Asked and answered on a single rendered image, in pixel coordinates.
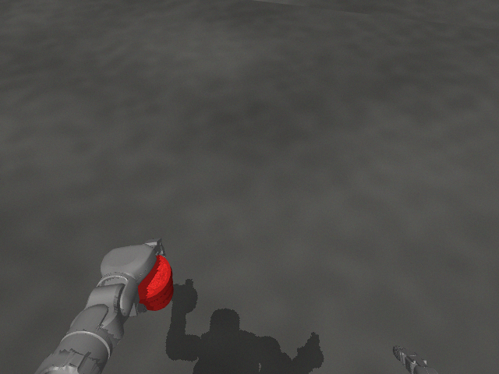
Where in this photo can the left robot arm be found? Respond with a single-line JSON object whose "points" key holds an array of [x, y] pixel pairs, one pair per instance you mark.
{"points": [[87, 346]]}

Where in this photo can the cup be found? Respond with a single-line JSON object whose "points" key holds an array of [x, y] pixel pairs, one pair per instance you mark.
{"points": [[156, 289]]}

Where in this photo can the right robot hand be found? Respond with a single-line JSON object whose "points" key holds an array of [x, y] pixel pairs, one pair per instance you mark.
{"points": [[413, 361]]}

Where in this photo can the left robot hand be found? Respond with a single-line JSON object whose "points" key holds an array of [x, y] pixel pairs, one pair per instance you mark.
{"points": [[136, 261]]}

